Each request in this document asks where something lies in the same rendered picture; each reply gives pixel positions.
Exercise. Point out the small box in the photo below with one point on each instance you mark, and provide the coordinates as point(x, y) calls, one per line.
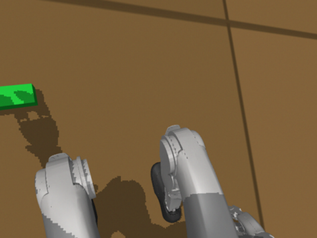
point(17, 96)

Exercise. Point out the right robot foot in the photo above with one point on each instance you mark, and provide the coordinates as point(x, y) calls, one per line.
point(158, 186)

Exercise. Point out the right robot hand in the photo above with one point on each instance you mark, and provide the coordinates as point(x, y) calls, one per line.
point(247, 226)

